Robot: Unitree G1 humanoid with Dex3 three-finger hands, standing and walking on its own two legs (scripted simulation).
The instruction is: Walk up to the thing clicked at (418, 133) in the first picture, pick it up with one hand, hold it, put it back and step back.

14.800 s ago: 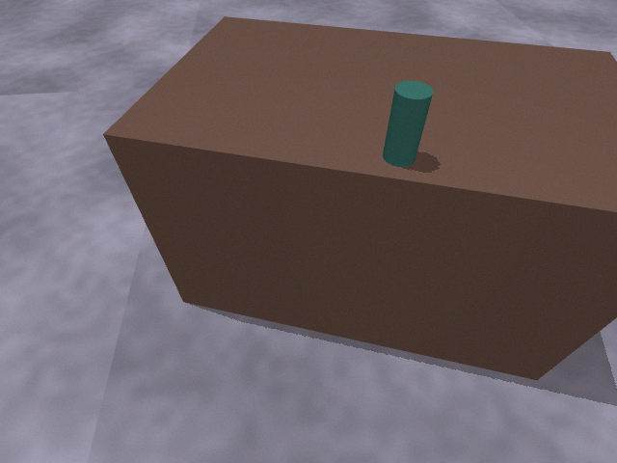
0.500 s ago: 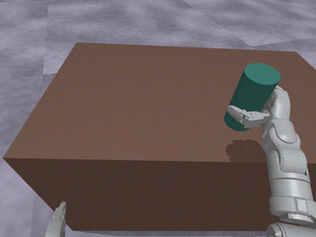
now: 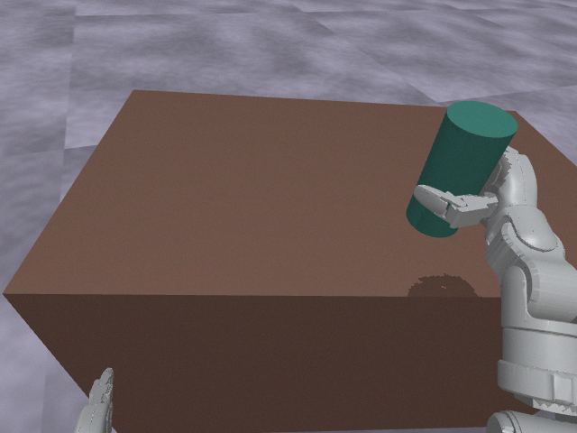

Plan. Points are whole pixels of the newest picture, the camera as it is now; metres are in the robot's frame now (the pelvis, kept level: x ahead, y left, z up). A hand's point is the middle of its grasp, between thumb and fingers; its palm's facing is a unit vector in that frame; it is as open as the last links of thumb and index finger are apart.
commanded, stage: lift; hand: right
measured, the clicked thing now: (453, 174) +0.36 -0.18 +0.24
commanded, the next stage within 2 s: hold in 0.20 s
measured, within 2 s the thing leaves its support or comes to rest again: neither
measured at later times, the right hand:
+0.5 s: hand (465, 173) +0.34 -0.18 +0.26, palm faces +0.17 +0.99 -0.02, open 10.0 cm
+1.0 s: hand (470, 172) +0.33 -0.17 +0.26, palm faces +0.17 +0.99 -0.02, open 10.0 cm
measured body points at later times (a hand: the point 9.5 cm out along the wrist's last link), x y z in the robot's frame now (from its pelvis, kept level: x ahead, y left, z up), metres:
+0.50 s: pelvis -0.01 +0.00 +0.00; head -0.04 +0.03 +0.45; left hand +0.16 +0.26 -0.08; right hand +0.32 -0.23 +0.26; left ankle +0.03 +0.13 -0.74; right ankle -0.01 -0.13 -0.74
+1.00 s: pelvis -0.01 +0.00 +0.00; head -0.05 +0.04 +0.45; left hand +0.17 +0.26 -0.08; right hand +0.32 -0.23 +0.27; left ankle +0.03 +0.13 -0.74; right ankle -0.01 -0.13 -0.74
